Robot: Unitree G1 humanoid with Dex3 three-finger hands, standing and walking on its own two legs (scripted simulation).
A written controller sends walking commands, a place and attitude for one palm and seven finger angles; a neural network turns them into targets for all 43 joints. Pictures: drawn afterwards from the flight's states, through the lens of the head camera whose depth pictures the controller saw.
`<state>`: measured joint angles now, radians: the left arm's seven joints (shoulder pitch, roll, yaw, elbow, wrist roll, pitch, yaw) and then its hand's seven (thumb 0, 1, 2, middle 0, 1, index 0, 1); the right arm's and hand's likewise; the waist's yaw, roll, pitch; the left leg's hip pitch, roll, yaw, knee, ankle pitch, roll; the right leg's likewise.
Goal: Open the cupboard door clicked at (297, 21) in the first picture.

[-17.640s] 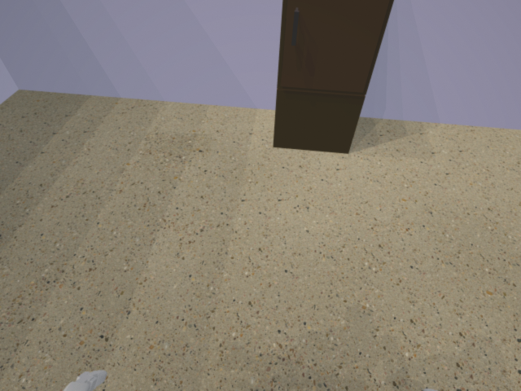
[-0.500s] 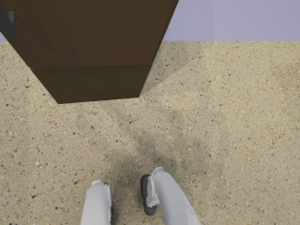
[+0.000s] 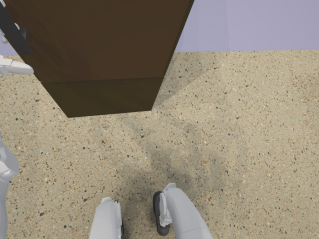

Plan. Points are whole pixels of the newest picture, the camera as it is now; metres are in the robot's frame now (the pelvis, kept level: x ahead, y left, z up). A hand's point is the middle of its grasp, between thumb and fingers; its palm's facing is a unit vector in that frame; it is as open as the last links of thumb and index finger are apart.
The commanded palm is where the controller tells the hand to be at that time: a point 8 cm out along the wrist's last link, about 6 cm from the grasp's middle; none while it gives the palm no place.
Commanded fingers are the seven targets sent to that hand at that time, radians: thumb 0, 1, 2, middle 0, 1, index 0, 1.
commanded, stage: slide the fingers in behind the handle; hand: left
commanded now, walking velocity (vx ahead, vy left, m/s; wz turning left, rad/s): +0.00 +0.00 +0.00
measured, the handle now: (9, 19) +0.59 +0.26 +0.06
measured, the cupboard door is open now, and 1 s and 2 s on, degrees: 0 0 2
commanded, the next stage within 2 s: close the thumb around the handle in 0.86 s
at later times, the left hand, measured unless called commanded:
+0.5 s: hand (25, 39) +0.54 +0.23 +0.06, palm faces +0.06 -1.00 +0.00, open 13.9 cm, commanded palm +0.53 +0.25 +0.06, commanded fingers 0.00 -0.50 0.30 -0.30 -1.20 -0.30 -1.20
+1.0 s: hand (25, 40) +0.54 +0.23 +0.06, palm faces +0.05 -1.00 -0.01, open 14.0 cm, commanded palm +0.53 +0.26 +0.06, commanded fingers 0.00 -0.33 0.37 -0.31 -1.22 -0.31 -1.22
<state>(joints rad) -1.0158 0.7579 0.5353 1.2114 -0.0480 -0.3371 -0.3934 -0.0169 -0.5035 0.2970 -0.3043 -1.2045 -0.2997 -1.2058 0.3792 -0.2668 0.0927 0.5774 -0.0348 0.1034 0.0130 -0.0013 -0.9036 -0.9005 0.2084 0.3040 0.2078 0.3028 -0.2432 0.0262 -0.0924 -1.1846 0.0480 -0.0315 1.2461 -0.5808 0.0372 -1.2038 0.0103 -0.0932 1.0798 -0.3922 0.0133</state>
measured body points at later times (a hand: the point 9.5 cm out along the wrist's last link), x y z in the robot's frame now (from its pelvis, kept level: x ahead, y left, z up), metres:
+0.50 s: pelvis +0.00 -0.01 +0.00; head +0.19 +0.03 +0.41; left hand +0.53 +0.28 +0.06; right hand +0.00 -0.27 -0.10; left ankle -0.01 +0.09 -0.63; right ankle +0.05 -0.14 -0.63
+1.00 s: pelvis +0.00 -0.01 +0.00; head +0.18 +0.03 +0.41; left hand +0.53 +0.28 +0.06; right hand -0.01 -0.27 -0.10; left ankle -0.01 +0.09 -0.63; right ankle +0.05 -0.14 -0.63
